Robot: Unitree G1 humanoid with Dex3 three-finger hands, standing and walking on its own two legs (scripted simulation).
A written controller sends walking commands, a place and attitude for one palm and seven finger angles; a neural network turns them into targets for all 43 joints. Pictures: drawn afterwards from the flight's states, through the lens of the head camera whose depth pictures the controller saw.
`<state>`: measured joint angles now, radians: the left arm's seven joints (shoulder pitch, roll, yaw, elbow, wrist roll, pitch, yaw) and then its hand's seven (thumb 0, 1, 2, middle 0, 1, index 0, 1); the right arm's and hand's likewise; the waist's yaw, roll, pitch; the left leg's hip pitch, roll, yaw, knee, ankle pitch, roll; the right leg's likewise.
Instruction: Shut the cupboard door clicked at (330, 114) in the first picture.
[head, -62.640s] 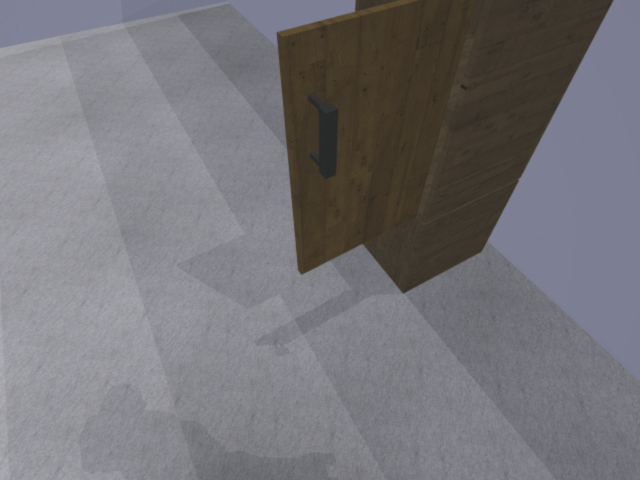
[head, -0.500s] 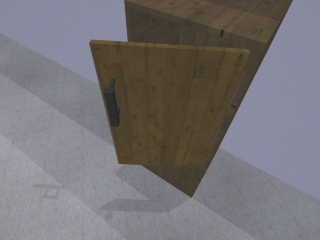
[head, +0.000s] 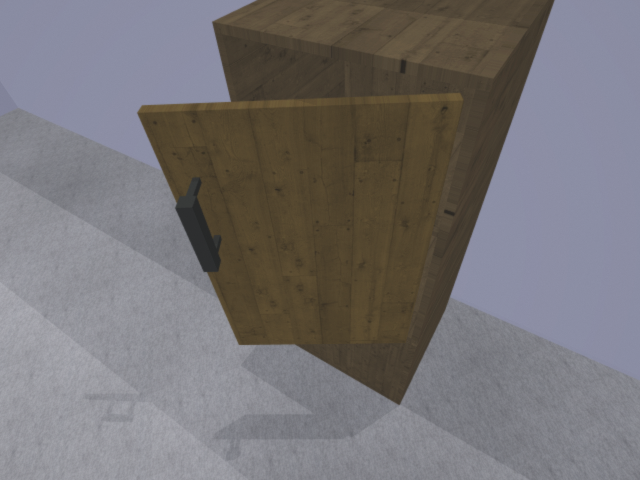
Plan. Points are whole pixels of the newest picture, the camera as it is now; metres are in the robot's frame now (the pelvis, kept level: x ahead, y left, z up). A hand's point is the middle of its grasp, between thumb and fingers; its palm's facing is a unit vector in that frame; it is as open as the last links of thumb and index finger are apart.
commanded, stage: look again from close up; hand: left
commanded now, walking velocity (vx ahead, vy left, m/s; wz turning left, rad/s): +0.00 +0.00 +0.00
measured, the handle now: (203, 226) +0.43 +0.20 +0.08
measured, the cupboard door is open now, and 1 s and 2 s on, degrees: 32 32 32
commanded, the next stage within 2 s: raise the hand and make a fist in 0.10 s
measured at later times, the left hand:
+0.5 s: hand (209, 418) +0.19 +0.15 +0.01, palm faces +0.10 -0.99 +0.00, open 6.8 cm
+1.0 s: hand (188, 452) +0.16 +0.17 -0.01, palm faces -0.01 -1.00 +0.00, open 4.3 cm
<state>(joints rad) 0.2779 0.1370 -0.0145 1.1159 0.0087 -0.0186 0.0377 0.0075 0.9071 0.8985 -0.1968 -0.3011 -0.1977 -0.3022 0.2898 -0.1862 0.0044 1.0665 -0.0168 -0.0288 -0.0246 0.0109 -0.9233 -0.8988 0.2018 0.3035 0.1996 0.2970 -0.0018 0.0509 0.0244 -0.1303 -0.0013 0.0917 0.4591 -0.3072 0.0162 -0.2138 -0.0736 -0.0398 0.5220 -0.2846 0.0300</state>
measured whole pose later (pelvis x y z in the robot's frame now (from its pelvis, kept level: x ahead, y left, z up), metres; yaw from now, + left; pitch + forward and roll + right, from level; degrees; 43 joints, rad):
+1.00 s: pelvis -0.05 +0.00 -0.06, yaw +2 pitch +9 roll -1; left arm 0.41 0.22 0.11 -0.15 -0.27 -0.13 -0.22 0.02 0.90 0.90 -0.76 -0.91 -0.76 -0.91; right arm 0.30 -0.17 0.05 0.50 0.04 -0.20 -0.07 0.01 -0.90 -0.90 0.21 0.30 0.21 0.30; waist -0.01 0.04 -0.08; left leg -0.70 0.04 0.03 1.03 -0.48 0.01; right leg -0.72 -0.06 -0.07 0.99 -0.42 0.01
